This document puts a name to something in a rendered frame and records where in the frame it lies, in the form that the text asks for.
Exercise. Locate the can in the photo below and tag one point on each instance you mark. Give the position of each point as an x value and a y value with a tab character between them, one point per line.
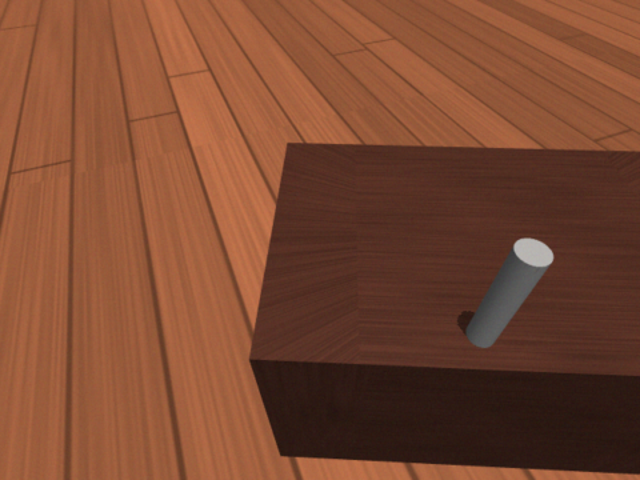
526	263

